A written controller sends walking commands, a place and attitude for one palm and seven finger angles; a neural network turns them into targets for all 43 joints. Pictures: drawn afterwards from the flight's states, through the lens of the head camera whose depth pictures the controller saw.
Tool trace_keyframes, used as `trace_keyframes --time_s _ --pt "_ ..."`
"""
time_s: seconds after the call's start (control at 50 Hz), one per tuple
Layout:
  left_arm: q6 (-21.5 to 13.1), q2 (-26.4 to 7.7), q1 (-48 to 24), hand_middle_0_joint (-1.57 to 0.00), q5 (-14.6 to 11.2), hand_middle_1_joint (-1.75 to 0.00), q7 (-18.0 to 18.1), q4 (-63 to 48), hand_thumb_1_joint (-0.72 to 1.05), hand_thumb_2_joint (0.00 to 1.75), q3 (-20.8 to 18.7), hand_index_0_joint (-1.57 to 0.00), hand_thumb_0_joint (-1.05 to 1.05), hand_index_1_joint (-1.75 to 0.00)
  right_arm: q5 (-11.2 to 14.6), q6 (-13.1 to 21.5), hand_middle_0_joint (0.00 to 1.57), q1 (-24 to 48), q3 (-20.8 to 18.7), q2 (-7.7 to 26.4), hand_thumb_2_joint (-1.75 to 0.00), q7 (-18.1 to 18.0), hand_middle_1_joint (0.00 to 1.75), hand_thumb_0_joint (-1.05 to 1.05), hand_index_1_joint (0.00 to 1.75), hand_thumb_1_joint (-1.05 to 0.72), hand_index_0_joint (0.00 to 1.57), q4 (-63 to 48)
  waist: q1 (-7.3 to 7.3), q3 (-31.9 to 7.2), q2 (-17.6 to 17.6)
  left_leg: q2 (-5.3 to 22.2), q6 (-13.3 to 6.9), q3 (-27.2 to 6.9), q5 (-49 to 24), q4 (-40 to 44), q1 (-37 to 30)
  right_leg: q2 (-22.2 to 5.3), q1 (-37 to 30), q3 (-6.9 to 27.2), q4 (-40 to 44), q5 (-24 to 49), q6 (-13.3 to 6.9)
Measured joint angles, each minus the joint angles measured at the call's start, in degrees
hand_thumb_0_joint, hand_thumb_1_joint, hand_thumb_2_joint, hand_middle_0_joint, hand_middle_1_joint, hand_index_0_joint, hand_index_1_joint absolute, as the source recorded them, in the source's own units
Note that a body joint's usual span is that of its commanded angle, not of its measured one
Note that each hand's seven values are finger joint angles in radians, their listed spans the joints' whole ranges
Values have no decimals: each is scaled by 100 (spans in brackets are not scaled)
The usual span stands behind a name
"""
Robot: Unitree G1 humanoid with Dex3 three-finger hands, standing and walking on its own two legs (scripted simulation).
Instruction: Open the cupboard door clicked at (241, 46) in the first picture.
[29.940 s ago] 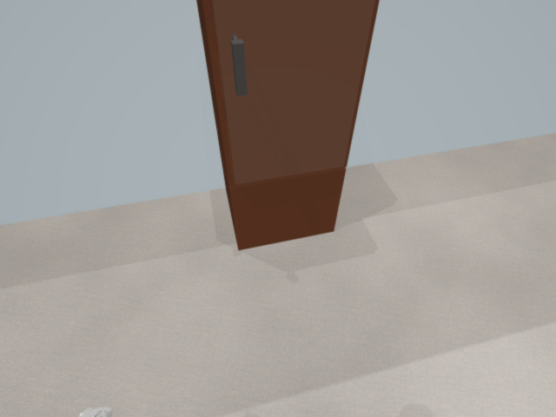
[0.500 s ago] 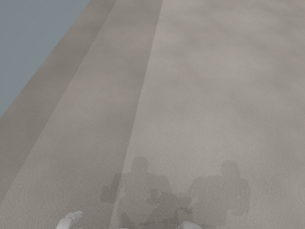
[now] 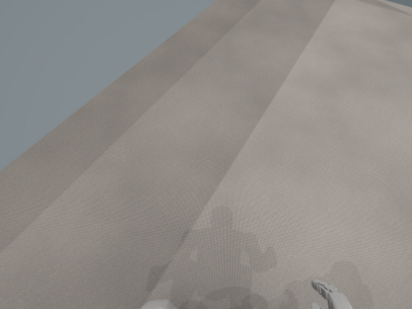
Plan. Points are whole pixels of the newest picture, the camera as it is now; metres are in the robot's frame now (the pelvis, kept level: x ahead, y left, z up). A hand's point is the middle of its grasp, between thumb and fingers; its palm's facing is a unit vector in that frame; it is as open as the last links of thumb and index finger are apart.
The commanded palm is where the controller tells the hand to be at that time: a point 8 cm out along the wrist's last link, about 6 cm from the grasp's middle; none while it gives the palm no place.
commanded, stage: turn to face it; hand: left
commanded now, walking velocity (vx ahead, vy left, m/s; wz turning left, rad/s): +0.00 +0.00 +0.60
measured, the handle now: out of the picture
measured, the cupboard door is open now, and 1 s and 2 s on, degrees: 39 39 39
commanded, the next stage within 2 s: none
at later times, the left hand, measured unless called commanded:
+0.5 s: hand out of the picture +0.07 +0.17 -0.13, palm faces +0.25 -0.93 -0.27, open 7.4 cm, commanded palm none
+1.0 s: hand out of the picture -0.02 +0.20 -0.14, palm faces +0.56 -0.78 -0.28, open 7.4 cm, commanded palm none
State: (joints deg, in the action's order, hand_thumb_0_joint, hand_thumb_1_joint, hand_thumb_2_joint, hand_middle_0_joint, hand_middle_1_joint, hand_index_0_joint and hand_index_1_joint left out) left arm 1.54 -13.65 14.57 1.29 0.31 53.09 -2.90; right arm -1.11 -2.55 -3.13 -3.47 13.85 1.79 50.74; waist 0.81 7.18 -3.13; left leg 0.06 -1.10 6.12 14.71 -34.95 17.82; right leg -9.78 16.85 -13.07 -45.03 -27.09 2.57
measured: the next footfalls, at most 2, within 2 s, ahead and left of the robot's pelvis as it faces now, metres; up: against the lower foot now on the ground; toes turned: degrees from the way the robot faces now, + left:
right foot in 0.36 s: +0.08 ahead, -0.14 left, +0.00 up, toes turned +10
left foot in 0.72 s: +0.01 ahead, +0.09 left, +0.00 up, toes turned +32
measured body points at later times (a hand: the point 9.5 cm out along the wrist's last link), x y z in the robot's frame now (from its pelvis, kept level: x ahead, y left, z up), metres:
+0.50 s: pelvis +0.02 -0.05 +0.02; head +0.08 -0.06 +0.46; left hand +0.06 +0.22 -0.11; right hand +0.15 -0.29 -0.14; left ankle -0.04 +0.07 -0.63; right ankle +0.04 -0.15 -0.72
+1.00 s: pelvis +0.03 -0.04 +0.01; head +0.07 -0.01 +0.46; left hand -0.05 +0.24 -0.12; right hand +0.25 -0.20 -0.12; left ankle -0.02 +0.07 -0.72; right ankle +0.11 -0.16 -0.68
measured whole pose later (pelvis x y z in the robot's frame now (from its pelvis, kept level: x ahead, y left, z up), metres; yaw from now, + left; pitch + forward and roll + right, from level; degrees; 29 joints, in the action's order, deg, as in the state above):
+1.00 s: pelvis +0.03 -0.04 +0.01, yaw +35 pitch +1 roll +0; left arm 3.3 -14.8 8.6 1.3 0.2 50.8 -4.0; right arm -1.8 -2.3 -8.8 -3.3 13.1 0.3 51.9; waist -0.1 5.2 -0.2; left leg -1.2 -0.6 -2.3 13.7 -30.0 17.2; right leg -3.7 25.0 -0.6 -51.9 -24.7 4.7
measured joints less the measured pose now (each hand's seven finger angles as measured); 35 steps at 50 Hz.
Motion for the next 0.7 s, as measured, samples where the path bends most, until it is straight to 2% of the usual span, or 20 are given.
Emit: trace_keyframes --time_s 0.04,0.08,0.12,0.18,0.26,0.3,0.34,0.36,0.38,0.42,0.46,0.5,0.56,0.64,0.7 --pt "161 -81 -120 -20 7 -30 38 56 90 90 -42 -20 1 -30 -9 63 20 -32 19 -50 -90 -45 30 1 30 -91 20 -35 31 16 -35 -44 -139 -97 327 -216 64 157 469 527 -1061 -436 117" --pt "233 -109 -260 -20 8 -29 44 85 90 90 -78 -20 1 -30 -24 77 20 -135 30 -80 -90 -109 30 0 30 -91 20 -36 28 -28 15 -66 -148 -244 386 -103 21 307 826 856 -1674 -274 187" --pt "233 -119 -384 -20 13 -29 19 34 91 90 -99 -20 1 -30 -33 74 20 -241 45 -99 -90 -148 30 0 30 -91 20 5 30 -63 64 -90 -85 -376 239 133 -66 384 1046 1068 -1863 32 231" --pt "190 -98 -528 -20 6 -29 0 -105 91 90 -100 -20 1 -30 -43 62 20 -399 59 -113 -90 -159 30 0 30 -91 20 80 6 -109 164 -103 -85 -574 71 397 -162 471 1112 1226 -1531 246 261" --pt "149 -46 -693 -20 -4 -29 -9 -261 91 90 -76 -20 1 -30 -67 12 21 -589 30 -123 -90 -144 30 1 30 -91 20 149 -103 -158 301 -114 1 -854 7 470 -148 622 857 1270 -615 293 234" --pt "109 -12 -747 -20 -12 -29 -9 -329 91 90 -57 -20 1 -30 -70 -25 21 -664 3 -113 -90 -142 30 1 30 -91 20 178 -162 -176 373 -128 67 -993 34 389 -80 737 611 1246 -57 376 197" --pt "31 20 -751 -20 -25 -29 -6 -397 91 90 -31 -20 0 -30 -48 -60 21 -748 -35 -94 -90 -146 30 1 30 -91 20 197 -203 -214 426 -173 152 -1131 119 199 41 832 212 1174 792 766 148" --pt "-35 29 -722 -20 -6 -29 5 -441 91 90 -19 -20 0 -30 -20 -75 21 -798 -59 -81 -90 -141 30 1 30 -91 20 195 -202 -262 420 -223 170 -1163 220 -3 167 814 54 1160 1184 976 33" --pt "-82 92 -734 -20 18 -29 28 -439 91 90 -3 -20 0 -30 0 -98 21 -780 -101 -32 -90 -139 30 1 30 -91 20 225 -210 -223 511 -226 205 -1198 679 -447 334 834 68 1080 1122 980 -107" --pt "-123 205 -712 -20 30 -29 61 -434 90 90 56 -20 0 -30 -4 -165 21 -734 -161 44 -90 -131 30 1 30 -91 20 294 -255 -140 585 -273 255 -1077 1293 -1741 744 765 8 911 1037 874 -290" --pt "-116 283 -641 -20 20 -29 83 -402 90 90 94 -20 0 -30 -16 -212 20 -689 -183 80 -90 -100 30 1 30 -91 20 347 -289 -98 564 -215 340 -851 1233 -2784 1051 674 -143 777 1187 882 -337" --pt "-97 328 -571 -20 27 -29 97 -347 90 90 113 -20 0 -30 -10 -231 20 -659 -175 68 -90 -66 30 1 30 -91 20 365 -319 -81 470 -103 421 -646 1120 -3105 1139 568 -287 652 1374 943 -338" --pt "-102 351 -489 -20 39 -29 81 -276 90 90 135 -20 0 -30 2 -233 20 -615 -135 17 -90 -31 30 1 30 -91 20 363 -317 -53 294 38 499 -413 1128 -2546 959 396 -438 442 1539 978 -312" --pt "-128 297 -393 -20 58 -30 55 -234 91 90 102 -21 0 -30 27 -209 20 -467 -73 -30 -90 -6 30 1 30 -91 20 343 -198 25 122 105 472 -200 1179 -1363 529 206 -493 151 1421 855 -244" --pt "-102 171 -287 -20 45 -30 28 -182 91 90 44 -21 0 -30 28 -137 20 -352 -43 -38 -90 3 30 1 30 -91 20 248 -137 30 29 63 383 -43 682 -290 89 49 -403 -53 1029 611 -140"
